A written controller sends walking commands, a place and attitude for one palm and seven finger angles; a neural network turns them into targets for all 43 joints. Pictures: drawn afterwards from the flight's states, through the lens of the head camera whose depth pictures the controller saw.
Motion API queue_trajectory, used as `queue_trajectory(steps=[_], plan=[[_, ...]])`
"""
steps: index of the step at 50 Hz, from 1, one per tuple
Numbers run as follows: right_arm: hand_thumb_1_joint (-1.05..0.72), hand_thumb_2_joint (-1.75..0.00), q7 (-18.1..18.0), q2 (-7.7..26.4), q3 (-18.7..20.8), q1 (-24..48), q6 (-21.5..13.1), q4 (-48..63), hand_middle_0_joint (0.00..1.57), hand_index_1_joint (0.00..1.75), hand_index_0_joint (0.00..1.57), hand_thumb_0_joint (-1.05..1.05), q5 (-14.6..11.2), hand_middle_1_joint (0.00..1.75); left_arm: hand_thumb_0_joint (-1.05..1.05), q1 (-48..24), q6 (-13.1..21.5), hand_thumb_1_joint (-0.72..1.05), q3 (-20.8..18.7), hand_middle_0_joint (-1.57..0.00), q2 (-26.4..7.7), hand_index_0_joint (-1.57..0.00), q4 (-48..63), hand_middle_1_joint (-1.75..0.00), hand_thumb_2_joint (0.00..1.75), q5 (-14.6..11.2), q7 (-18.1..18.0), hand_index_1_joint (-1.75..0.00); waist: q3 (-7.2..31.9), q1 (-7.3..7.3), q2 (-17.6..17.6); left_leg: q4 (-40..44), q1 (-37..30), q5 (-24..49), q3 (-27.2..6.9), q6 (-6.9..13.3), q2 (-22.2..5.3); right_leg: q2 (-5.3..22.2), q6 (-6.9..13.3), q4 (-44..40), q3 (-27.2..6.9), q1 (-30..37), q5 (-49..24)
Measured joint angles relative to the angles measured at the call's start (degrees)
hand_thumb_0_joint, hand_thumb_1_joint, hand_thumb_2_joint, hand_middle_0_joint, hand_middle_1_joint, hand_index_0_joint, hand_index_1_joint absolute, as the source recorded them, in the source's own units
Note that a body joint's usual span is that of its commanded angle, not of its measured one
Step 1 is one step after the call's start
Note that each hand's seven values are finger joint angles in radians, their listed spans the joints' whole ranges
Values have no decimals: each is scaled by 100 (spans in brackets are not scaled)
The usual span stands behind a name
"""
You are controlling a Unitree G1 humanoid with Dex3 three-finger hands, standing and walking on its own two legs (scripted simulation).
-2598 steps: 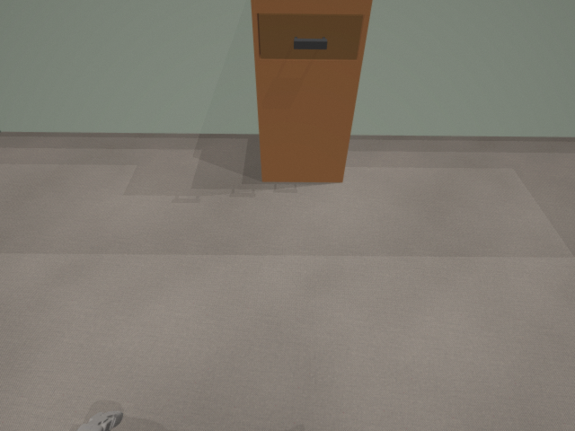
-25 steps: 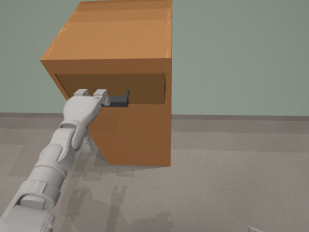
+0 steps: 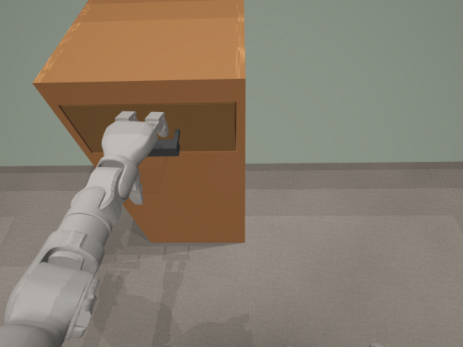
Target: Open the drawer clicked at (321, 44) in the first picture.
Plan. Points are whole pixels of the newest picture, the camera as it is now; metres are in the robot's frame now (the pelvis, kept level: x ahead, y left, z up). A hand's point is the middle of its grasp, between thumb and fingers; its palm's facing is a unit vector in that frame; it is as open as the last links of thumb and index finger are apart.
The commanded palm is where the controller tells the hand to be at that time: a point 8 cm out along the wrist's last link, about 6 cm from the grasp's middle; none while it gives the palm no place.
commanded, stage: move the hooked fingers above the handle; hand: left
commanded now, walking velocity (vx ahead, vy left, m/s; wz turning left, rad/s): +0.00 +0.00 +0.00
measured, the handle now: (153, 140) +0.55 +0.20 -0.02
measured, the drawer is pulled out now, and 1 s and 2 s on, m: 0.00 0.00 0.00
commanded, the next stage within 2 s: none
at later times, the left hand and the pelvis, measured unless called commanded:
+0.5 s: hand (161, 134) +0.51 +0.16 +0.04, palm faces +0.02 -0.05 -1.00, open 13.8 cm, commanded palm +0.48 +0.20 +0.09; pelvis +0.00 +0.01 -0.01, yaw -1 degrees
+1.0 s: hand (157, 140) +0.49 +0.16 +0.05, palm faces +0.02 -0.05 -1.00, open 13.8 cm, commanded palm +0.48 +0.20 +0.09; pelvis +0.00 +0.01 -0.01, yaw +0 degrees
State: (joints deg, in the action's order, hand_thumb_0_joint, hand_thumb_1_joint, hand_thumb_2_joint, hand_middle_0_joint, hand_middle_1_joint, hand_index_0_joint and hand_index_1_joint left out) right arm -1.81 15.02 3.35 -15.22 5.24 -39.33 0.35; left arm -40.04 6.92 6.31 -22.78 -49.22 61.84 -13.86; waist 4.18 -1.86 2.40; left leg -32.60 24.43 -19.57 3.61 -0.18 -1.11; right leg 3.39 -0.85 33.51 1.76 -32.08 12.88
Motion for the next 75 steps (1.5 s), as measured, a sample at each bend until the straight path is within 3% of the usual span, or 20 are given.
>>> queue_trajectory(steps=[7,13,19,22,25,30,33,36,39,43,46,49,53,56,59,63,66,69,72,75], plan=[[-91,-90,81,12,13,-68,-47,-30,20,30,20,1,59,30,0,-552,-312,-48,-258,-32,-163,-32,-628,-120,30,181,-493,-120,33,-176,-26,-228,419,-65,47,8,-18,-17,-3,166,-57,-418,7],[-91,-90,99,41,43,-296,-1,-142,20,30,20,1,39,30,0,-891,-663,-48,-107,-32,-238,-32,-1159,-120,30,31,-263,-120,94,-251,47,-279,570,-90,46,25,-32,-30,-23,148,-58,-537,-8],[-91,-90,30,34,34,-477,-35,-195,20,30,20,1,83,30,-1,-1093,-235,-48,-42,-32,-183,-32,-1194,-120,30,20,-25,-120,99,-410,-8,-405,739,-146,26,38,-34,-25,-32,227,-42,-679,27],[-91,-90,47,47,42,-539,-66,-196,20,30,20,1,146,30,-1,-1164,-18,-48,-195,-32,-169,-32,-1147,-120,30,149,-237,-120,166,-509,-24,-528,904,-204,43,38,-42,-31,-34,334,-65,-850,65],[-91,-90,112,86,28,-553,-35,-201,20,30,20,1,191,30,0,-1198,-39,-48,-433,-34,-181,-32,-1166,-122,30,236,-541,-120,223,-564,6,-637,1038,-264,96,44,-59,-51,-40,436,-122,-1008,96],[-91,-90,211,119,-31,-471,76,-203,20,30,20,1,158,30,0,-1137,-533,-48,-524,-38,-120,-32,-1282,-125,30,302,-831,-121,238,-540,102,-655,1067,-278,195,62,-74,-80,-59,464,-222,-1089,75],[-91,-90,186,81,-77,-361,127,-161,20,30,20,1,99,30,0,-1091,-892,-48,-609,-37,-234,-32,-1426,-124,30,218,-732,-121,192,-532,126,-565,976,-231,245,66,-77,-96,-63,400,-269,-1028,25],[-91,-90,109,32,-107,-299,117,-100,20,30,20,1,24,30,0,-1076,-1029,-48,-558,-35,-408,-32,-1545,-123,30,65,-445,-120,121,-497,112,-455,863,-163,231,61,-70,-92,-59,302,-253,-909,-26],[-91,-90,19,0,-72,-332,34,-48,20,30,20,1,-9,30,0,-1070,-875,-48,-262,-34,-498,-32,-1478,-122,30,-45,-82,-120,75,-408,80,-388,795,-107,142,51,-60,-71,-47,203,-164,-783,-59],[-91,-90,-62,21,-4,-404,-71,-70,20,30,20,1,30,30,-1,-1032,-308,-48,130,-33,-412,-32,-1118,-121,30,-120,216,-120,100,-301,1,-431,788,-113,-3,38,-39,-30,-36,195,-22,-687,-27],[-91,-90,-60,69,37,-401,-121,-116,20,30,20,1,74,30,-1,-1069,103,-48,241,-33,-230,-32,-957,-121,30,-65,101,-120,152,-301,-52,-547,854,-168,-85,33,-22,1,-32,281,54,-706,42],[-91,-90,-4,126,23,-322,-144,-120,20,30,20,1,121,30,-1,-1153,237,-49,45,-32,-106,-32,-1002,-120,30,79,-295,-120,206,-394,-72,-682,986,-232,-93,36,-19,10,-30,405,55,-835,98],[-91,-90,116,159,-35,-191,-132,-82,20,30,20,1,173,30,0,-1384,-236,-49,-281,-32,-163,-32,-1325,-120,30,281,-854,-120,224,-536,-38,-815,1205,-284,-22,45,-27,-1,-40,551,-23,-1096,123],[-91,-90,173,150,-55,-183,-48,-79,20,30,20,1,162,30,0,-1444,-543,-48,-327,-34,-196,-33,-1424,-123,30,283,-1011,-122,211,-517,41,-804,1256,-280,50,54,-41,-25,-54,549,-95,-1184,94],[-91,-90,177,110,-89,-215,78,-124,20,30,20,1,101,30,0,-1461,-895,-48,-285,-35,-111,-33,-1487,-123,30,189,-782,-124,222,-463,111,-690,1150,-239,106,60,-45,-43,-60,464,-147,-1114,51],[-91,-90,80,33,-193,-229,178,-103,20,30,20,1,-4,30,0,-1398,-1137,-48,-368,-34,-277,-33,-1767,-122,30,-1,-243,-124,172,-518,124,-508,909,-181,177,55,-63,-79,-58,341,-210,-931,2],[-91,-90,-29,-7,-207,-327,123,-18,20,30,20,1,-29,30,0,-1218,-850,-48,-392,-33,-472,-32,-1642,-122,30,-61,117,-122,107,-523,88,-448,822,-152,175,43,-77,-95,-42,288,-204,-845,-22],[-91,-90,-100,-13,-122,-481,30,17,20,30,20,1,7,30,0,-981,-317,-48,-307,-33,-561,-32,-1255,-121,30,-26,269,-121,95,-449,48,-482,844,-158,123,31,-85,-93,-27,292,-153,-831,-11],[-91,-90,-108,33,-46,-570,-42,-48,20,30,20,1,50,30,0,-878,147,-48,-222,-32,-522,-32,-1012,-121,30,25,129,-121,108,-385,8,-598,945,-201,42,24,-77,-70,-20,366,-77,-878,37],[-91,-90,-63,97,-2,-543,-91,-142,20,30,20,1,106,30,0,-930,335,-48,-263,-32,-477,-32,-984,-120,30,123,-222,-120,138,-402,-35,-743,1113,-251,-25,27,-61,-40,-19,479,-20,-1005,92]])
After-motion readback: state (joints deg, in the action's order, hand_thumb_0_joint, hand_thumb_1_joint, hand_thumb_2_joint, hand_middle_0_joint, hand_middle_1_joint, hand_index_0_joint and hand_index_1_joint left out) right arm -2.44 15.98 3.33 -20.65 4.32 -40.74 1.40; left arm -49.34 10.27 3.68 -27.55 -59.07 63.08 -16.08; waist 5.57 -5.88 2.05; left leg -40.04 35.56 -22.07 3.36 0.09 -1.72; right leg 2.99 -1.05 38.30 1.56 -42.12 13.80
